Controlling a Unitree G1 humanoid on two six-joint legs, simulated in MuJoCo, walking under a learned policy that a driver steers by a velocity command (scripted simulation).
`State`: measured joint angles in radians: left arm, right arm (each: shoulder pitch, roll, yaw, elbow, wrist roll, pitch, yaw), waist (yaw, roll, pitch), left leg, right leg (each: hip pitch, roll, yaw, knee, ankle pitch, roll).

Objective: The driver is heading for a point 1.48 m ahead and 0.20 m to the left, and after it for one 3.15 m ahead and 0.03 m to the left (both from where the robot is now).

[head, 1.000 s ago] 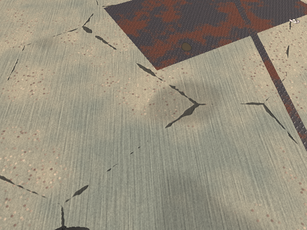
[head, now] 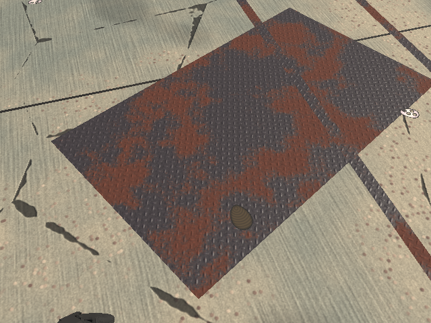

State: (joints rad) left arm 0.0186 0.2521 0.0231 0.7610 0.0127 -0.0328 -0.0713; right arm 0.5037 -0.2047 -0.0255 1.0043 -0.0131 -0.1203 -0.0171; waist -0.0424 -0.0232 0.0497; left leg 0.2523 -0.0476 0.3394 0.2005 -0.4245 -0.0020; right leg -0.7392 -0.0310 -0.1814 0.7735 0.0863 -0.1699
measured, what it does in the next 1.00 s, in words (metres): walks ahead: right foot, then left foot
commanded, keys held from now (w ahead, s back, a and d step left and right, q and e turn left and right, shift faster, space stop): w+e+shift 0.26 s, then w+q+shift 0.74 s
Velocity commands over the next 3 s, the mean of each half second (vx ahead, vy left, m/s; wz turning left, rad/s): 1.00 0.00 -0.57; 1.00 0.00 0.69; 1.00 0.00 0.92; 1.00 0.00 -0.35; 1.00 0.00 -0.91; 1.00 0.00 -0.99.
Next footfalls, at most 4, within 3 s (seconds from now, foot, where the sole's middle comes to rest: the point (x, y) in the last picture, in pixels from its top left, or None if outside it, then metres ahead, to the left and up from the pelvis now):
0.08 right None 0.26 -0.02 -0.75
0.52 left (209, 247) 0.72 0.02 -0.75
0.94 right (268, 160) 1.09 -0.22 -0.75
1.40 left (187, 102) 1.43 0.09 -0.75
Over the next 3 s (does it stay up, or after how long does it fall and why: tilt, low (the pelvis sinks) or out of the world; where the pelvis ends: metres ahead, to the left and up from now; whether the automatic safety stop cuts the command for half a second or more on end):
stays up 2.70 0.27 0.02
